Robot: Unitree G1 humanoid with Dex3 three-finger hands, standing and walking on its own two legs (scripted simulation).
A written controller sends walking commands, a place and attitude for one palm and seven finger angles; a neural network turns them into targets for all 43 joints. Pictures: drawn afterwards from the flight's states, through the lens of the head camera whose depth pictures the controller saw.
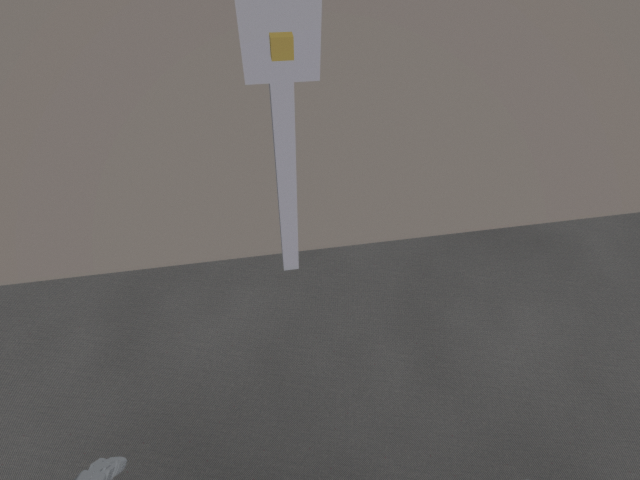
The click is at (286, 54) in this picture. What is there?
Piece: button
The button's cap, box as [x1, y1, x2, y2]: [269, 32, 293, 60]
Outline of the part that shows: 269,33 271,59 293,59 293,37 291,32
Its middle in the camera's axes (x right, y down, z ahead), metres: -0.09 -0.42 +0.85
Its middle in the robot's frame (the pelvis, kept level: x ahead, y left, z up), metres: +0.94 +0.14 +0.11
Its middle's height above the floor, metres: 0.88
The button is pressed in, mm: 0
